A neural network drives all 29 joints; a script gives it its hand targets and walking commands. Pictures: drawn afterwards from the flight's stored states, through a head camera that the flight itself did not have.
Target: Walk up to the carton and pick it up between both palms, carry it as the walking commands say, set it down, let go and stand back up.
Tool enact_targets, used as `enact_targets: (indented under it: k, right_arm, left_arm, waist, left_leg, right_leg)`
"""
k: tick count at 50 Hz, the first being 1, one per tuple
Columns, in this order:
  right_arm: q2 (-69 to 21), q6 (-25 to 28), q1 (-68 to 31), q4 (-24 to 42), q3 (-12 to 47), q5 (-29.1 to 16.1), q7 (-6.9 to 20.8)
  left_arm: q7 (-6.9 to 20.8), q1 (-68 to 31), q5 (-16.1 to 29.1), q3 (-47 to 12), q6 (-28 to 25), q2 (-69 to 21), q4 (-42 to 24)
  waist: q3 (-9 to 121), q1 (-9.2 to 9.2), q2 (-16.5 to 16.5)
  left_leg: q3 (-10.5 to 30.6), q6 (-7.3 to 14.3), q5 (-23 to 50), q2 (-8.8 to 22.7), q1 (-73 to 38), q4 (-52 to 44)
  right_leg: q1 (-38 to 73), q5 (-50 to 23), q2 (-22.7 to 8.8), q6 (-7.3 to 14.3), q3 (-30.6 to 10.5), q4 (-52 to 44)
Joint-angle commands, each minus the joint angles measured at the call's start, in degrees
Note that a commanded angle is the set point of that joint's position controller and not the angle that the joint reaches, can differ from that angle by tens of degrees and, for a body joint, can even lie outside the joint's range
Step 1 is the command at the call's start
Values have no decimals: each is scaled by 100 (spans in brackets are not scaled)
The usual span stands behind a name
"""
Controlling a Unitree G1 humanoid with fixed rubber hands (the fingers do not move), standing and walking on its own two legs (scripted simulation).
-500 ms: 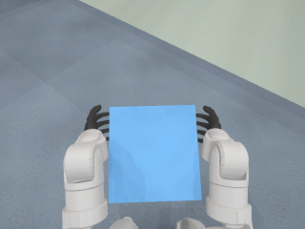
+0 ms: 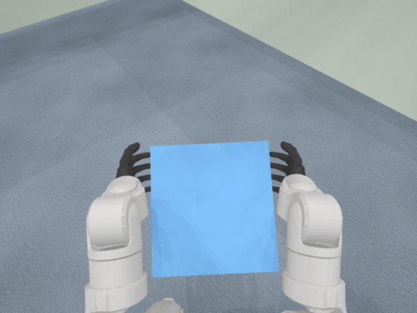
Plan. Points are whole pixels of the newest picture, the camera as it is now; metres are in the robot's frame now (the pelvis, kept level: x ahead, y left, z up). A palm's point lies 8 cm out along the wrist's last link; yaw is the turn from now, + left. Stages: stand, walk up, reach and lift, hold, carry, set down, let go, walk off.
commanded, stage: carry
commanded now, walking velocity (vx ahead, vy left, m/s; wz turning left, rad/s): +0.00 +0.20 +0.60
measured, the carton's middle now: (211, 203) +0.33 -0.01 -0.01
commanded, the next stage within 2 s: none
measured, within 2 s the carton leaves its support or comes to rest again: neither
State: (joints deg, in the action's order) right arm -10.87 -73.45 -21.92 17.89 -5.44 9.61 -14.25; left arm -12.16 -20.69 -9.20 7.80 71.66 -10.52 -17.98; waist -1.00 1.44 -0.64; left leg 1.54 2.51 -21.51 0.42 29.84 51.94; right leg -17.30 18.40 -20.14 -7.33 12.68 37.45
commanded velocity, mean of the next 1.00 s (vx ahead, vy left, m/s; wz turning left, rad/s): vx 0.00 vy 0.20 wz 0.60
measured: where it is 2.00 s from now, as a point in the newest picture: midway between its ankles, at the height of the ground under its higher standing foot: outside the picture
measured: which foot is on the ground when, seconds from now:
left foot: up 0.00-0.04, down 0.06-0.44, up 0.46-0.78, down 0.80-1.00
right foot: down 0.00-0.06, up 0.08-0.40, down 0.42-0.80, up 0.82-1.00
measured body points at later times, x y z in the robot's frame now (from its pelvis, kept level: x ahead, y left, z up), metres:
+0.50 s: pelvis -0.05 +0.14 +0.00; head -0.02 +0.13 +0.45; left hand +0.23 +0.35 +0.10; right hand +0.29 +0.08 +0.09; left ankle +0.00 +0.22 -0.69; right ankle -0.03 +0.06 -0.73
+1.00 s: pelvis -0.13 +0.31 -0.01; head -0.10 +0.34 +0.44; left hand +0.07 +0.60 +0.08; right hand +0.21 +0.36 +0.08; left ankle -0.12 +0.42 -0.73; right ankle -0.09 +0.21 -0.67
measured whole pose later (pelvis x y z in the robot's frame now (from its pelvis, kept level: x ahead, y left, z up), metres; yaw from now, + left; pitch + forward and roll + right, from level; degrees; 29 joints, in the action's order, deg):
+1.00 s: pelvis -0.13 +0.31 -0.01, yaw +29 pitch +4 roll -1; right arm -10.9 -73.0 -21.7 16.1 -5.0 9.5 -13.7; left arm -13.1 -20.0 -9.1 7.8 71.5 -10.2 -18.2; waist -1.0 -1.0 -0.2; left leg 1.4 2.4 -13.5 -3.0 28.5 38.5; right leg -31.8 33.9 -4.4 -7.5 7.6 63.0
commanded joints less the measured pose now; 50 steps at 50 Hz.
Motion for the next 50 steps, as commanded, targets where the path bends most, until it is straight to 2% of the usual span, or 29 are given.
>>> enact_targets:
  k: [1,2,3,4,5,6,9,13,16,19,20,21,22,23,25,27,29,31,33,36,37,38,39,40,41,42,43,46,50]
  right_arm:
    - [-5685,-1,-2071,615,3376,-2640,1254]
    - [-5722,12,-1919,416,3275,-2585,1282]
    - [-5609,45,-1943,369,3205,-2568,1306]
    - [-5616,113,-1831,345,3070,-2582,1331]
    - [-5602,117,-1788,251,2985,-2549,1358]
    - [-5739,127,-1763,383,3045,-2534,1384]
    - [-5960,301,-1592,470,2983,-2495,1442]
    - [-5942,470,-1794,805,3008,-2461,1425]
    - [-5751,394,-1909,854,3121,-2428,1367]
    - [-5615,303,-1938,891,3209,-2401,1286]
    - [-5621,284,-2017,895,3261,-2419,1269]
    - [-5674,275,-2043,915,3304,-2409,1259]
    - [-5673,240,-2191,955,3279,-2373,1270]
    - [-5607,204,-2144,747,3116,-2302,1287]
    - [-5867,242,-2097,577,3181,-2406,1305]
    - [-5873,227,-1983,421,3148,-2466,1315]
    - [-5778,185,-1937,455,3227,-2490,1276]
    - [-5844,161,-2187,705,3512,-2623,1240]
    - [-5893,128,-2251,782,3593,-2689,1214]
    - [-5840,90,-2275,787,3556,-2702,1197]
    - [-5822,78,-2224,730,3517,-2690,1214]
    - [-5799,57,-2098,594,3451,-2667,1235]
    - [-5861,77,-1979,468,3382,-2636,1267]
    - [-5768,114,-1993,392,3284,-2614,1292]
    - [-5702,162,-1835,331,3130,-2610,1314]
    - [-5672,163,-1819,301,3059,-2596,1346]
    - [-5797,197,-1728,398,3063,-2581,1380]
    - [-5984,334,-1563,436,3030,-2520,1461]
    - [-5940,465,-1668,693,3043,-2455,1460]
  left_arm:
    - [1191,-1482,2162,-2930,38,-5427,-289]
    - [1196,-1586,2141,-2982,57,-5445,-263]
    - [1196,-1603,2154,-3037,66,-5497,-308]
    - [1189,-1882,2318,-3212,29,-5549,-416]
    - [1165,-1996,2376,-3332,29,-5682,-296]
    - [1169,-1952,2469,-3524,17,-5898,-413]
    - [1231,-2179,2638,-3770,-93,-6177,-664]
    - [1288,-2482,2782,-3890,-230,-6238,-995]
    - [1285,-2167,2626,-3583,-149,-5998,-671]
    - [1305,-1820,2557,-3366,-61,-5937,-371]
    - [1315,-1794,2534,-3306,-65,-5991,-345]
    - [1328,-1827,2528,-3210,-69,-5930,-336]
    - [1323,-1931,2555,-3182,-71,-5870,-308]
    - [1279,-1770,2467,-3206,-20,-5846,-181]
    - [1291,-1921,2487,-3216,-35,-5906,-398]
    - [1255,-2145,2513,-3285,-68,-5776,-654]
    - [1235,-1963,2438,-3160,-47,-5518,-677]
    - [1234,-1676,2341,-2967,-51,-5379,-616]
    - [1239,-1538,2290,-2890,-44,-5362,-543]
    - [1239,-1456,2265,-2887,-43,-5395,-452]
    - [1233,-1488,2262,-2912,-37,-5420,-415]
    - [1229,-1496,2225,-2930,-18,-5443,-344]
    - [1238,-1580,2219,-3000,-11,-5491,-353]
    - [1232,-1688,2247,-3088,-13,-5547,-436]
    - [1212,-1926,2368,-3240,-36,-5538,-498]
    - [1181,-2001,2418,-3355,-35,-5685,-372]
    - [1178,-2028,2521,-3598,-55,-5900,-559]
    - [1229,-2157,2611,-3758,-163,-6152,-697]
    - [1278,-2412,2697,-3787,-234,-6120,-973]
  waist:
    - [2318,44,1943]
    - [2402,145,691]
    - [2287,-2,-1511]
    - [2315,-5,-2192]
    - [2167,-27,-1723]
    - [2357,-64,-1385]
    - [2963,-95,-1637]
    - [2873,-33,-1297]
    - [2452,-69,-1065]
    - [2553,-227,-1004]
    - [2637,-354,-605]
    - [2656,-435,846]
    - [2468,-269,2139]
    - [2077,-205,1323]
    - [1765,-152,9]
    - [1785,-114,13]
    - [1725,-157,771]
    - [1748,-195,1619]
    - [1834,-185,2062]
    - [2145,-183,2462]
    - [2272,-87,2296]
    - [2471,25,1802]
    - [2523,115,630]
    - [2373,-34,-1390]
    - [2335,-30,-2002]
    - [2227,-53,-1536]
    - [2512,-77,-1653]
    - [3103,-112,-1606]
    - [2748,-45,-1325]
  left_leg:
    - [-1108,-233,671,-82,-1247,-2594]
    - [-233,-27,1357,-47,-1885,-2784]
    - [1675,314,4659,1077,-2334,-2675]
    - [2239,608,6001,1292,-2468,-2561]
    - [1747,644,6742,1171,-2661,-2185]
    - [1813,738,6204,1073,-2744,-2102]
    - [1293,657,5446,623,-3257,-2013]
    - [1953,760,4126,667,-2664,-2562]
    - [2262,507,3148,599,-1806,-3171]
    - [1859,-162,2489,220,-838,-3426]
    - [1352,-503,1833,-129,-89,-3128]
    - [500,-712,182,-726,846,-1553]
    - [173,-529,-883,-433,1183,910]
    - [551,-283,-769,291,1303,1727]
    - [544,-326,-198,388,1085,2238]
    - [98,-402,-158,279,1249,1619]
    - [-264,-429,-261,197,1435,1023]
    - [-509,-423,-179,182,913,364]
    - [-753,-388,-209,104,233,-400]
    - [-1083,-315,-20,41,-314,-1407]
    - [-1217,-266,348,-28,-757,-2084]
    - [-1156,-212,686,-220,-1347,-2723]
    - [-172,-25,1477,-42,-1988,-2913]
    - [1609,302,4989,1044,-2479,-2583]
    - [2132,574,6382,1240,-2583,-2432]
    - [1643,570,7077,1089,-2820,-2070]
    - [1838,725,6865,1106,-3069,-1957]
    - [1221,628,5717,623,-3501,-1925]
    - [1966,790,3881,653,-2411,-2582]
  right_leg:
    - [1406,-3210,-194,321,560,725]
    - [415,-1052,247,182,363,1747]
    - [-1175,2348,1032,-52,289,2873]
    - [-1714,3168,1281,-109,-325,3354]
    - [-1894,3022,1216,-91,-640,3701]
    - [-1944,2622,1367,-45,-775,3725]
    - [-1932,1554,1435,92,-798,3101]
    - [-1421,1249,1681,216,-904,2188]
    - [-683,1146,1917,405,-831,1188]
    - [1159,1003,2004,658,-735,-775]
    - [2362,434,1661,818,-810,-1785]
    - [3172,-129,64,1306,-2023,-2492]
    - [2426,-2001,-1759,1923,-3116,-2159]
    - [1740,-2300,-1834,2099,-2573,-1832]
    - [1128,-2508,-1207,1762,-1717,-1596]
    - [1623,-3389,-721,1425,-1151,-1146]
    - [2026,-4316,-656,1242,-925,-953]
    - [1858,-4340,-506,960,-457,-907]
    - [1615,-4138,-324,688,55,-735]
    - [1788,-4008,-396,545,257,-248]
    - [1675,-3875,-379,467,382,139]
    - [1434,-3407,-143,355,478,896]
    - [393,-1181,245,222,232,1836]
    - [-1235,2223,1022,-3,190,2884]
    - [-1745,3106,1286,-67,-350,3380]
    - [-1926,2970,1231,-42,-658,3712]
    - [-2124,2650,1379,-13,-781,3672]
    - [-2008,1502,1407,130,-838,3015]
    - [-1388,1274,1608,231,-945,2021]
